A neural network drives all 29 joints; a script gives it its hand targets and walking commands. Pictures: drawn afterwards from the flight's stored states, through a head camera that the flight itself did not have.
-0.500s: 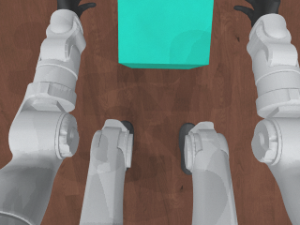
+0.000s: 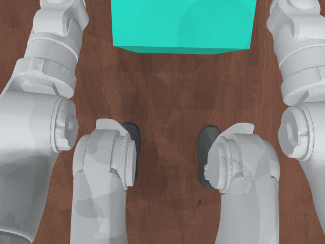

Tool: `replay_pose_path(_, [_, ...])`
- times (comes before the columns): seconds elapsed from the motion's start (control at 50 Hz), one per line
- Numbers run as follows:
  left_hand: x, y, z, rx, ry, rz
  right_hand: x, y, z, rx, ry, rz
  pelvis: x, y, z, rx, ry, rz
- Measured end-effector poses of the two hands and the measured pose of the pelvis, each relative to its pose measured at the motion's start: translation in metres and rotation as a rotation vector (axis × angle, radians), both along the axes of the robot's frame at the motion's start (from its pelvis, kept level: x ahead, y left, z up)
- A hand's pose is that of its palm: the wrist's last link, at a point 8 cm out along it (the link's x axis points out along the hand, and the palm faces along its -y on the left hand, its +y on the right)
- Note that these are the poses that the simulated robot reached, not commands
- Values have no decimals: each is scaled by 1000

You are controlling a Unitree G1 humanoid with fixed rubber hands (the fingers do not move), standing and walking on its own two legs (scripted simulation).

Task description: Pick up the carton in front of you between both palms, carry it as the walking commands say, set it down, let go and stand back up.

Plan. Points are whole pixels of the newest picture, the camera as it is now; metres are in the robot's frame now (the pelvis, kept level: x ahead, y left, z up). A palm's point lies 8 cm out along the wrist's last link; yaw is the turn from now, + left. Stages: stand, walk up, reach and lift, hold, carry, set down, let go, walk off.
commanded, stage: reach and lift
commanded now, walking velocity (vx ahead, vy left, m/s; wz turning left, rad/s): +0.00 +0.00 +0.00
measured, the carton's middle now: out of the picture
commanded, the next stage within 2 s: none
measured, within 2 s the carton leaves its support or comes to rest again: leaves its support in 0.66 s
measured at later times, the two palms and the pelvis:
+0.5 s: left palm out of the picture +0.55 +0.15 -0.17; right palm out of the picture +0.55 -0.15 -0.17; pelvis -0.01 +0.00 +0.00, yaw +0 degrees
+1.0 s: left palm out of the picture +0.51 +0.15 +0.00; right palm out of the picture +0.51 -0.15 +0.00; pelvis -0.01 +0.00 +0.07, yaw +0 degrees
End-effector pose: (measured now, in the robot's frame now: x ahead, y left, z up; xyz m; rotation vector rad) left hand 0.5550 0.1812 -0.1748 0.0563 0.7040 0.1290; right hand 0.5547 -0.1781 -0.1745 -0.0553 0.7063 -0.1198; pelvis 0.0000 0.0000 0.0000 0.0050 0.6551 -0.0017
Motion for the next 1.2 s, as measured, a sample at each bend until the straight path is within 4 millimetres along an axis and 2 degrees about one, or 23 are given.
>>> replay_pose_path(0.22, [-7, -11, 4, -13, 16, -21, -9, 7, 4, 11, 14, 3, -6, 2, 4, -6, 10, 0])
replay_pose_path(0.32, [-6, -32, 5, -38, 14, -51, -6, 24, 5, 26, 10, 22, -10, 2, 6, -5, -8, 0])
replay_pose_path(0.44, [-3, -32, 6, -26, 28, -33, -3, 24, 7, 17, 28, 11, -11, 1, 5, -5, -26, -2])
replay_pose_path(0.6, [-5, -30, 5, -61, 32, -27, -6, 24, 5, 53, 32, 12, -2, 1, -4, -3, -18, -3])
replay_pose_path(0.66, [-6, -29, 11, -50, 29, -16, -9, 26, 9, 49, 28, 2, 1, 1, -4, -3, -6, -2])
replay_pose_path(0.72, [-6, -31, 31, -43, -2, 16, -9, 29, 29, 38, -1, -26, 2, 1, -2, -3, 14, 0])
replay_pose_path(0.8, [-11, -31, 76, -54, -48, 26, -13, 29, 73, 53, -47, -35, 1, 2, 10, -5, 49, 1])
replay_pose_path(0.88, [-24, -31, 122, -63, -48, 35, -26, 29, 120, 64, -47, -44, -1, 2, 31, -5, 78, 1])
replay_pose_path(0.96, [-40, -31, 157, -65, -19, 34, -42, 28, 156, 64, -18, -46, -7, 2, 58, -5, 96, 0])
replay_pose_path(1.08, [-53, -31, 198, -60, -16, 30, -55, 29, 197, 59, -15, -43, -16, 2, 89, -5, 107, -1])
replay_pose_path(1.2, [-57, -31, 230, -60, -26, 29, -59, 29, 229, 58, -26, -42, -17, 2, 112, -6, 112, 1])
